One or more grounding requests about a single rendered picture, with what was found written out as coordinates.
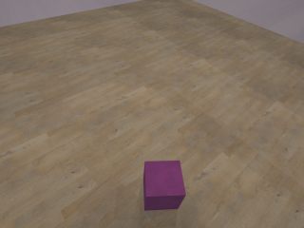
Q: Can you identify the carton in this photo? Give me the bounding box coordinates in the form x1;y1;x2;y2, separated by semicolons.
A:
143;161;186;211

